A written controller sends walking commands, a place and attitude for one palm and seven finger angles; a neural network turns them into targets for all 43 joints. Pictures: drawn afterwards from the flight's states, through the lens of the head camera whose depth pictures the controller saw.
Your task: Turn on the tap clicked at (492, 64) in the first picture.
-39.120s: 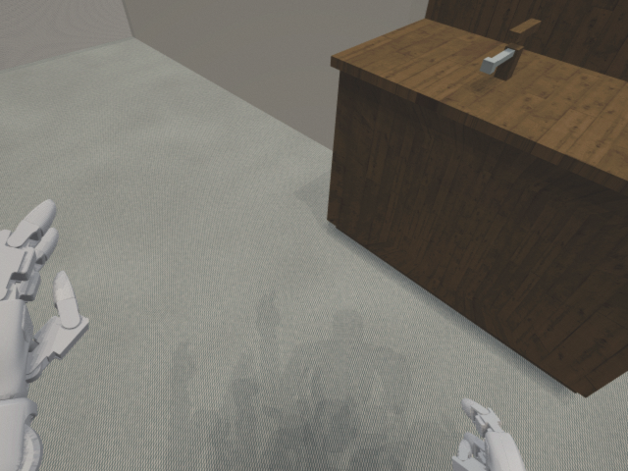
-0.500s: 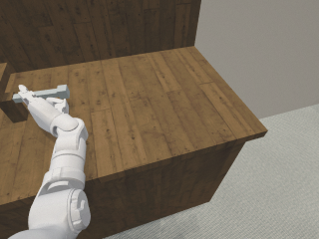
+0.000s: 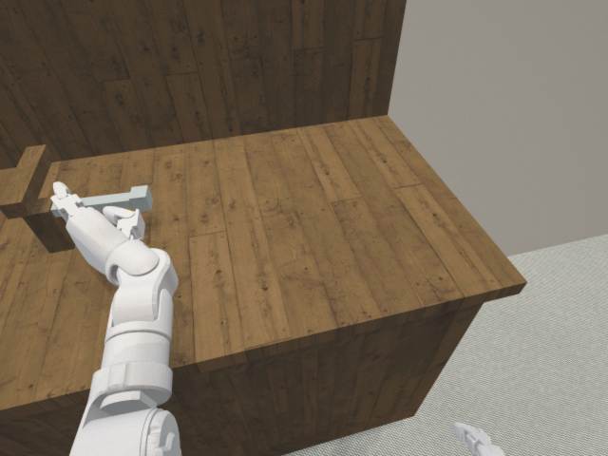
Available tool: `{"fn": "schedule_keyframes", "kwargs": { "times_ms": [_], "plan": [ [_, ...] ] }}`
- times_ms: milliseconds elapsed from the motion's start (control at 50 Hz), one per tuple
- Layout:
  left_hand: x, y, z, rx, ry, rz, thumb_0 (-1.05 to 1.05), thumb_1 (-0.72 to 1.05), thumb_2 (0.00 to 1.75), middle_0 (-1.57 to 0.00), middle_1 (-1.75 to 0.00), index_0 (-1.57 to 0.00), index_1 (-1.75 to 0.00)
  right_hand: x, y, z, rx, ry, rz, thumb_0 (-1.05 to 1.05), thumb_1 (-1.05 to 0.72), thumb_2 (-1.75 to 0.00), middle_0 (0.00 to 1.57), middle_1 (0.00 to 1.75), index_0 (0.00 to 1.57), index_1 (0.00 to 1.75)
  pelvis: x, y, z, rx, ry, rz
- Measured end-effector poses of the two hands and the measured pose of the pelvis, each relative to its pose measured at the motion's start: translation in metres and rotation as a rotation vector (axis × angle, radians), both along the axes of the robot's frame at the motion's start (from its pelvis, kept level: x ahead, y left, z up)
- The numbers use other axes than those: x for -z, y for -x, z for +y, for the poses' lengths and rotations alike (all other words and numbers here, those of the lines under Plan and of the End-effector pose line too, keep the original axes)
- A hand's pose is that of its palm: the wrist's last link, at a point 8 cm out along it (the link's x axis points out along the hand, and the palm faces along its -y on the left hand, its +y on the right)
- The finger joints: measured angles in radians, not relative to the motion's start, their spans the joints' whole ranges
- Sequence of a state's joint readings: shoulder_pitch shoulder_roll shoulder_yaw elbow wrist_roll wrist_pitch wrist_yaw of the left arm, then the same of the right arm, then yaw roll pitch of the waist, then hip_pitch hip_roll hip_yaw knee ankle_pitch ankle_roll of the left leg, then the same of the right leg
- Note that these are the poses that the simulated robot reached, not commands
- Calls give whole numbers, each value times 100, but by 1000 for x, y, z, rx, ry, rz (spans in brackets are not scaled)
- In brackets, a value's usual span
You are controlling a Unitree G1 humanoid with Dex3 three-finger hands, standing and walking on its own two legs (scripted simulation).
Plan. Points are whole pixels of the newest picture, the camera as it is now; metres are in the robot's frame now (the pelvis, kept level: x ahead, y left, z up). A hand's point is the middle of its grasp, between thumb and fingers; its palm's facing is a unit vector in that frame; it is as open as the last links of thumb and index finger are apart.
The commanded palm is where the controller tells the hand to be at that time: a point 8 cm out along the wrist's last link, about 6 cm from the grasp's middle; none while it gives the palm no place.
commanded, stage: lift the hand up off the lever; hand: left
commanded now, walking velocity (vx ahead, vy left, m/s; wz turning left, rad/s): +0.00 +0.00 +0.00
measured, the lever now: (141, 198) +0.45 +0.28 +0.11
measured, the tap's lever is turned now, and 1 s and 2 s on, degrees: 86 86 86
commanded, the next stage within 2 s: draw the hand back beside the body in 1.32 s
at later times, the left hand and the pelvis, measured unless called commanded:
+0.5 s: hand (132, 218) +0.36 +0.25 +0.15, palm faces +0.82 -0.58 -0.03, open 7.8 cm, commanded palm +0.32 +0.27 +0.15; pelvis -0.01 -0.01 +0.00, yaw +0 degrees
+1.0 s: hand (117, 209) +0.36 +0.25 +0.17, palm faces +0.82 -0.57 +0.00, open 7.8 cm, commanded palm +0.30 +0.27 +0.17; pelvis -0.02 +0.00 +0.01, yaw +0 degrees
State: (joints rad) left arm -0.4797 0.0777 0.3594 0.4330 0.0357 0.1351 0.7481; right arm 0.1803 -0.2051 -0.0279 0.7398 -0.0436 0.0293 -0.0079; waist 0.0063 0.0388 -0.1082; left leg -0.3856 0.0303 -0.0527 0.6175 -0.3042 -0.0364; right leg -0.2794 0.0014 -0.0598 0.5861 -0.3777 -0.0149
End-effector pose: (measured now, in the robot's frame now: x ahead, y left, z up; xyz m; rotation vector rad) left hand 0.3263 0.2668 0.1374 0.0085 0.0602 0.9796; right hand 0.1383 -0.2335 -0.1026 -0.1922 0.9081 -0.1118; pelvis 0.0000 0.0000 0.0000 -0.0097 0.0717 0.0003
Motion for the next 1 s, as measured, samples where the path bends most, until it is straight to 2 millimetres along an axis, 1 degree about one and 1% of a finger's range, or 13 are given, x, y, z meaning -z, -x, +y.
{"fn": "schedule_keyframes", "kwargs": {
  "times_ms": [120,240,320,420,520,600,680,740,880,1000],
  "plan": [
    [0,7,7,-8,20,21,1,90,90,-15,-15,-15,-15,-8,-16,-2,-18,16,-29,1,-91,-90,20,30,20,30,-2,1,-4,-10,-2,-16],
    [-13,10,5,4,-13,-11,1,90,90,-15,-15,-15,-15,-10,-22,-4,-29,23,-52,1,-91,-90,20,30,20,30,-2,3,-6,-15,-2,-22],
    [-19,9,-1,32,-3,-19,1,90,90,-15,-15,-15,-15,-10,-21,-3,-23,16,-53,1,-91,-90,20,30,20,30,-3,4,-6,-14,-4,-29],
    [-17,12,-6,43,27,7,1,90,90,-15,-15,-15,-15,-10,-16,-1,-12,3,-53,1,-91,-90,20,30,20,30,-5,6,-6,-10,-7,-42],
    [-17,19,-3,16,29,9,1,90,90,-16,-15,-15,-15,-11,-11,0,-12,0,-56,1,-91,-90,20,30,20,30,-5,10,-7,-5,-7,-50],
    [-25,22,2,-3,6,-11,1,90,90,-15,-15,-15,-15,-10,-7,0,-20,5,-53,1,-91,-90,20,30,20,30,-5,14,-7,-7,-5,-52],
    [-34,22,3,10,-15,-23,1,90,90,-15,-15,-15,-15,-10,-4,0,-22,9,-53,1,-91,-90,20,30,20,30,-5,17,-7,-10,-3,-54],
    [-35,20,2,32,-4,-15,1,90,90,-15,-15,-15,-15,-9,-2,0,-19,10,-51,1,-91,-90,20,30,20,30,-6,19,-6,-12,-3,-56],
    [-32,19,-4,42,36,-7,1,90,90,-15,-15,-15,-15,-13,-3,1,-7,5,-70,1,-91,-90,20,30,20,30,-7,18,-4,0,-5,-58],
    [-38,27,2,17,21,-26,1,90,90,-15,-15,-15,-15,-17,-8,2,-6,0,-90,1,-91,-90,20,30,20,30,-8,17,-3,6,-6,-71]
  ]
}}
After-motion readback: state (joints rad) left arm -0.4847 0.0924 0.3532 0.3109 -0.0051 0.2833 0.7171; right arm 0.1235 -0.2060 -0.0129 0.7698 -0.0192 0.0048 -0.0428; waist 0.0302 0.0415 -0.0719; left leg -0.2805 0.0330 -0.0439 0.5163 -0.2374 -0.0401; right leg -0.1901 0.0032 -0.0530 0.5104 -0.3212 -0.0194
